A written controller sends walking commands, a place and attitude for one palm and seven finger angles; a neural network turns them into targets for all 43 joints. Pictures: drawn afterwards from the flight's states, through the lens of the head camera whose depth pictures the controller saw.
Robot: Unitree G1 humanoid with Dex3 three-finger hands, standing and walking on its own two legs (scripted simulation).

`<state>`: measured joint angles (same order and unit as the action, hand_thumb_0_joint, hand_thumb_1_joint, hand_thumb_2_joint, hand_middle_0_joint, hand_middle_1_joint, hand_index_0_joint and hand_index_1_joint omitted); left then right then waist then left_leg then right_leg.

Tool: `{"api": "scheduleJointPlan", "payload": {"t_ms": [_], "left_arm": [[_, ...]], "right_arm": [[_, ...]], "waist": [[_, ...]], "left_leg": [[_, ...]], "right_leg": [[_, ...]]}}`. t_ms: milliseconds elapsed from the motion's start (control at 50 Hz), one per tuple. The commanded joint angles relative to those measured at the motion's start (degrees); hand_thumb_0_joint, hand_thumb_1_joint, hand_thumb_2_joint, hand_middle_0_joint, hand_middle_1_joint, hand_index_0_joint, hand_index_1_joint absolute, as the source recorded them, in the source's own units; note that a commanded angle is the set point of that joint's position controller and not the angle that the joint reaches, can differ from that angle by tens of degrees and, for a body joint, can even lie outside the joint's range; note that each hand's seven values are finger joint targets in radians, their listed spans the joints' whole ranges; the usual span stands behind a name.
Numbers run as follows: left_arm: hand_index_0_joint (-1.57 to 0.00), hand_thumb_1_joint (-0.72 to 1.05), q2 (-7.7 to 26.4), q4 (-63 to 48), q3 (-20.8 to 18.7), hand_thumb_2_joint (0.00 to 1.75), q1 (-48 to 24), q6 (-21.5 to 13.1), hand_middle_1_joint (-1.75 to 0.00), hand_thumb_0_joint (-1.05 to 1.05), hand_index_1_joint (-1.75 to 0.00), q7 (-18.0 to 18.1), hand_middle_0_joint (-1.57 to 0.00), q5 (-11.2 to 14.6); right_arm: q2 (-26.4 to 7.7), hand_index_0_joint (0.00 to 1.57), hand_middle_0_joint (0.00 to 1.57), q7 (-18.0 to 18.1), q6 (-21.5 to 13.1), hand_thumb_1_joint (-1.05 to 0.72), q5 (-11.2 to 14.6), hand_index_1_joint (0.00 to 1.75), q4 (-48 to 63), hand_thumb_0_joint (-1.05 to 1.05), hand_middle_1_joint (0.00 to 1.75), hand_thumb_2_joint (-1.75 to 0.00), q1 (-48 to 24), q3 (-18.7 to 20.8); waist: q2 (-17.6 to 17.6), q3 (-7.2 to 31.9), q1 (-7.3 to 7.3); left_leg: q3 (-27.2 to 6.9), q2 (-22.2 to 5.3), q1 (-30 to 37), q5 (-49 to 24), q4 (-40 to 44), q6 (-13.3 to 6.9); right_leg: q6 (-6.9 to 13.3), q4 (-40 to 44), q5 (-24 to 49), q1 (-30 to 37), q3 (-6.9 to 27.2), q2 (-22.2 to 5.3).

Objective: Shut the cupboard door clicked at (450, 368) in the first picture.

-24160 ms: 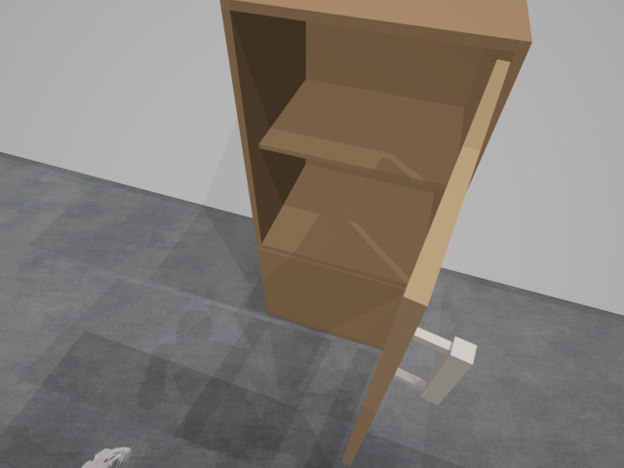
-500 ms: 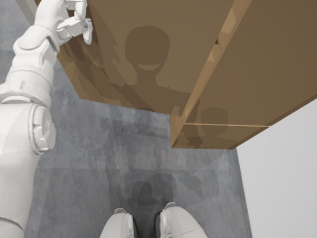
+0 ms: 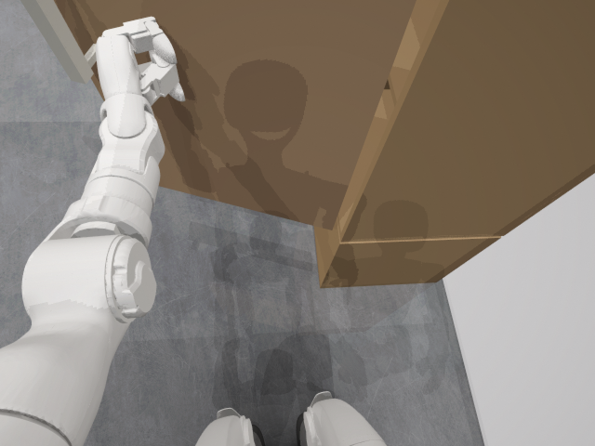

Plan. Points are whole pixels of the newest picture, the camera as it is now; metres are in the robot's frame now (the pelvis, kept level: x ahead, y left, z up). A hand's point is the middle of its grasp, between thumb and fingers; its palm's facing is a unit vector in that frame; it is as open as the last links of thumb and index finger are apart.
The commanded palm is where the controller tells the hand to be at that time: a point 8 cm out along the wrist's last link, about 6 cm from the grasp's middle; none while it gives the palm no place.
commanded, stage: pull the fist back off the door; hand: left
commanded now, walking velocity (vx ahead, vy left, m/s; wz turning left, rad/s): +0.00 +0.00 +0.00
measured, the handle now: (67, 25) +0.64 +0.19 +0.13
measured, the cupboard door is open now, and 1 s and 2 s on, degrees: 72 72 72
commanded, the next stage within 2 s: draw the hand back to the body in 0.56 s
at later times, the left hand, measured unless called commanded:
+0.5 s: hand (170, 131) +0.47 +0.08 +0.12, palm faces +0.11 -0.99 +0.02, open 3.1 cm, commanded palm +0.45 +0.12 +0.13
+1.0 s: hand (114, 177) +0.40 +0.12 +0.14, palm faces +0.13 -0.99 -0.01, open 3.1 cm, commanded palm +0.36 +0.16 +0.16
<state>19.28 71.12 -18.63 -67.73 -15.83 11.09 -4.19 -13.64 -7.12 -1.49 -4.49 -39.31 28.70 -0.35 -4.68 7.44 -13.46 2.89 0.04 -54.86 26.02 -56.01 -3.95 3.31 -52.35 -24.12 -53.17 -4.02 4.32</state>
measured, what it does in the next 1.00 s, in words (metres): stands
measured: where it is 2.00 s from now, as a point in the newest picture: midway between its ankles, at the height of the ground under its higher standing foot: outside the picture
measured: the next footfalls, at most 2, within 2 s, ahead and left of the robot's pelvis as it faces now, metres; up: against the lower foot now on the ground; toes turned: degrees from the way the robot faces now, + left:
none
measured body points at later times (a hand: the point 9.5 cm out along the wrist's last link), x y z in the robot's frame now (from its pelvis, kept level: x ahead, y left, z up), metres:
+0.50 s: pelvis -0.01 -0.02 +0.02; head +0.07 -0.01 +0.47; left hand +0.46 +0.13 +0.12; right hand +0.04 -0.29 -0.09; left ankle -0.01 +0.07 -0.68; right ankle +0.00 -0.09 -0.68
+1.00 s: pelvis -0.01 -0.02 +0.04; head +0.02 -0.04 +0.49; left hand +0.39 +0.18 +0.15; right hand +0.03 -0.27 -0.09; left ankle -0.01 +0.07 -0.68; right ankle -0.01 -0.09 -0.68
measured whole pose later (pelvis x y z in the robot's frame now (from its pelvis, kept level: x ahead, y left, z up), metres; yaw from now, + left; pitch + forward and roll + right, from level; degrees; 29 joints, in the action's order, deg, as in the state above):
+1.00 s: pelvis -0.01 -0.02 +0.04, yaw +0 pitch +8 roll +0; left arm 11.0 41.0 -11.1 -28.6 -13.6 2.3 8.4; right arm -15.2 -1.4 0.9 2.5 -38.2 23.3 0.4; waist -3.0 5.4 -3.7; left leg 4.0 0.7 -28.3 19.9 -40.4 -2.6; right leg 4.1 -39.7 -19.2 -28.2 -1.9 4.4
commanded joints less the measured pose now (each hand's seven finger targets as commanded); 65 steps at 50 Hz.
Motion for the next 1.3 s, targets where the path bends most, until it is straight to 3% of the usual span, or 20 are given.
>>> {"api": "scheduleJointPlan", "payload": {"t_ms": [0,60,140,220,300,360,440,540,600,660,720,780,840,900,960,1040,1160,1180,1200,1280], "left_arm": [[-1.3,0.9,12.33,-15.88,-1.69,0.9,-30.05,-2.97,-1.5,0.0,-1.5,-2.32,-1.3,3.88],[-1.3,0.9,10.02,-17.13,-1.56,0.9,-27.62,-4.97,-1.5,0.0,-1.5,-1.75,-1.3,5.74],[-1.3,0.9,5.94,-15.2,1.64,0.9,-18.06,-8.16,-1.5,0.0,-1.5,-1.68,-1.3,4.08],[-1.3,0.9,1.53,-10.51,4.64,0.9,-5.6,-5.33,-1.5,0.0,-1.5,-4.14,-1.3,4.75],[-1.3,0.9,-2.09,-15.72,7.22,0.9,-9.36,-3.36,-1.5,0.0,-1.5,-5.71,-1.3,8.94],[-1.3,0.9,-3.51,-27.19,9.19,0.9,-18.16,-8.34,-1.5,0.0,-1.5,-4.13,-1.3,10.11],[-1.3,0.9,-0.74,-32.02,9.14,0.9,-19.74,-14.62,-1.5,0.0,-1.5,-1.17,-1.3,7.39],[-1.3,0.9,0.42,-17.88,9.64,0.9,-13.84,-8.65,-1.5,0.0,-1.5,-0.81,-1.3,4.35],[-1.3,0.9,0.41,-13.28,7.8,0.9,-12.37,-3.41,-1.5,0.0,-1.5,-1.32,-1.3,7.44],[-1.3,0.9,-0.47,-15.17,6.55,0.9,-15.09,-3.59,-1.5,0.0,-1.5,-2.02,-1.3,10.35],[-1.3,0.9,4.64,-23.13,1.57,0.9,-7.35,-9.34,-1.5,0.0,-1.5,-2.49,-1.3,9.39],[-1.3,0.9,4.07,-27.65,3.32,0.9,4.18,-11.68,-1.5,0.0,-1.5,-3.84,-1.3,7.14],[-1.3,0.9,2.05,-31.5,6.25,0.9,11.78,-7.43,-1.5,0.0,-1.5,-6.3,-1.3,7.62],[-1.3,0.9,1.57,-42.61,6.04,0.9,13.13,-2.34,-1.5,0.0,-1.5,-8.76,-1.3,12.7],[-1.3,0.9,1.41,-53.85,7.0,0.9,13.17,-1.02,-1.5,0.0,-1.5,-9.67,-1.3,15.1],[-1.3,0.9,0.34,-61.65,10.24,0.9,20.95,-0.9,-1.5,0.0,-1.5,-9.82,-1.3,13.63],[-1.16,0.9,-0.99,-62.13,10.77,0.9,36.62,10.12,-1.35,0.0,-1.35,-13.15,-1.16,16.13],[-1.13,0.9,2.1,-71.5,14.16,0.9,36.41,7.42,-1.32,0.0,-1.32,-11.32,-1.13,11.86],[-1.11,0.9,3.91,-70.58,11.1,0.9,41.48,7.34,-1.29,0.0,-1.29,-10.21,-1.11,11.46],[-1.0,0.9,4.43,-79.05,11.48,0.9,45.77,8.94,-1.17,0.0,-1.17,-9.01,-1.0,10.58]], "right_arm": [[-12.03,0.2,0.2,1.81,0.71,-0.9,1.92,0.3,3.02,0.0,0.3,-0.9,11.88,4.58],[-11.2,0.2,0.2,2.26,0.23,-0.9,2.12,0.3,3.01,0.0,0.3,-0.9,10.39,4.2],[-10.62,0.2,0.2,1.97,-0.42,-0.9,2.03,0.3,2.63,0.0,0.3,-0.9,9.22,4.37],[-10.9,0.2,0.2,1.75,0.62,-0.9,2.9,0.3,3.45,0.0,0.3,-0.9,7.77,4.69],[-10.51,0.2,0.2,2.79,1.17,-0.9,4.12,0.3,5.16,0.0,0.3,-0.9,4.3,4.38],[-9.78,0.2,0.2,3.74,-0.2,-0.9,4.18,0.3,4.71,0.0,0.3,-0.9,1.59,4.59],[-9.38,0.2,0.2,4.07,-2.07,-0.9,3.71,0.3,2.25,0.0,0.3,-0.9,-0.29,4.74],[-9.92,0.2,0.2,4.39,-1.11,-0.9,4.28,0.3,1.48,0.0,0.3,-0.9,-0.54,4.03],[-10.24,0.2,0.2,5.09,-0.4,-0.9,5.03,0.3,3.11,0.0,0.3,-0.9,-1.63,3.46],[-9.9,0.2,0.2,5.51,-0.74,-0.9,5.02,0.3,4.21,0.0,0.3,-0.9,-2.33,2.86],[-9.93,0.2,0.2,5.13,-1.67,-0.9,4.25,0.3,5.67,0.0,0.3,-0.9,-2.52,3.34],[-9.19,0.2,0.2,4.44,-1.89,-0.9,4.38,0.3,7.1,0.0,0.3,-0.9,-3.37,3.29],[-9.41,0.2,0.2,4.48,-1.08,-0.9,5.65,0.3,8.69,0.0,0.3,-0.9,-4.69,3.56],[-9.37,0.2,0.2,5.84,-0.72,-0.9,7.22,0.3,10.5,0.0,0.3,-0.9,-8.28,3.56],[-8.65,0.2,0.2,7.35,-1.53,-0.9,7.98,0.3,10.77,0.0,0.3,-0.9,-11.8,3.16],[-7.84,0.2,0.2,8.25,-3.7,-0.9,8.16,0.3,10.42,0.0,0.3,-0.9,-14.72,2.53],[-7.93,0.2,0.2,8.9,-3.19,-0.9,9.77,0.3,12.66,0.0,0.3,-0.9,-20.09,1.25],[-5.96,0.2,0.2,9.34,-2.26,-0.9,9.0,0.3,13.56,0.0,0.3,-0.9,-21.85,1.22],[-6.45,0.2,0.2,9.75,-1.55,-0.9,8.81,0.3,13.28,0.0,0.3,-0.9,-22.57,1.33],[-5.61,0.2,0.2,10.23,-0.14,-0.9,8.57,0.3,14.09,0.0,0.3,-0.9,-24.68,0.11]], "waist": [[-0.29,35.04,1.15],[0.83,29.74,1.48],[2.16,24.07,2.44],[3.58,20.11,4.24],[7.43,16.53,3.67],[2.21,21.52,3.18],[-0.99,27.04,3.65],[4.86,19.53,2.88],[8.54,17.13,3.43],[8.34,18.26,3.79],[5.52,25.85,8.31],[5.02,25.42,10.23],[8.71,19.8,10.3],[10.0,18.44,10.98],[6.97,16.44,11.48],[1.63,12.45,11.92],[6.63,4.89,14.09],[10.1,2.91,12.83],[10.91,2.99,13.32],[5.44,1.34,13.6]], "left_leg": [[-6.98,-0.71,29.57,-32.9,6.54,2.56],[-5.97,-0.54,28.98,-29.69,7.95,2.24],[-4.87,-0.11,27.31,-28.02,8.77,1.88],[-3.75,0.5,26.34,-27.02,10.61,1.86],[-3.12,1.01,24.72,-20.58,12.11,1.51],[-3.99,0.89,31.01,-20.65,11.27,1.57],[-5.44,0.42,34.55,-21.78,9.5,1.93],[-4.8,0.79,27.34,-16.25,11.54,1.59],[-3.93,1.23,23.97,-13.44,13.27,1.44],[-3.77,1.6,23.13,-13.73,13.41,1.51],[-3.73,1.59,26.69,-19.78,12.95,1.67],[-2.55,1.42,27.1,-21.61,13.43,1.53],[-1.52,1.09,26.96,-18.19,16.11,1.09],[-1.03,1.16,29.68,-16.2,18.05,0.93],[-1.37,0.98,34.09,-16.47,19.7,0.67],[-2.64,0.31,39.75,-16.77,21.79,0.6],[-3.28,0.47,39.11,-13.03,25.83,0.98],[-3.65,0.02,39.75,-13.74,28.18,1.29],[-3.52,-0.17,39.99,-13.81,28.48,1.25],[-4.21,-0.64,44.65,-16.61,31.65,1.38]], "right_leg": [[-2.38,7.66,31.9,21.9,3.97,-0.44],[-2.57,9.36,30.44,22.03,4.23,-0.4],[-2.56,9.88,30.73,22.21,4.58,-0.96],[-2.45,11.24,31.66,24.63,4.7,-1.39],[-3.18,14.18,28.65,26.61,6.0,-2.16],[-2.79,13.38,26.79,24.86,5.72,-2.13],[-2.58,10.24,25.09,22.31,5.3,-2.32],[-3.58,11.98,21.65,21.86,5.66,-2.9],[-3.66,14.61,20.41,25.86,6.45,-3.1],[-3.44,14.83,22.13,28.6,7.05,-3.36],[-2.57,11.98,28.62,33.66,6.61,-3.2],[-2.72,11.63,31.18,34.99,6.53,-3.19],[-4.06,15.17,28.4,36.14,7.16,-3.53],[-5.2,19.51,26.07,39.58,8.8,-4.26],[-4.46,21.2,23.64,39.72,8.21,-3.99],[-3.07,21.39,19.69,35.7,6.07,-3.38],[-2.82,24.85,13.86,37.6,5.56,-4.26],[-3.92,28.35,14.08,39.12,8.28,-5.91],[-4.25,29.12,14.03,40.89,8.51,-5.94],[-2.95,30.07,16.44,43.04,6.67,-5.33]]}}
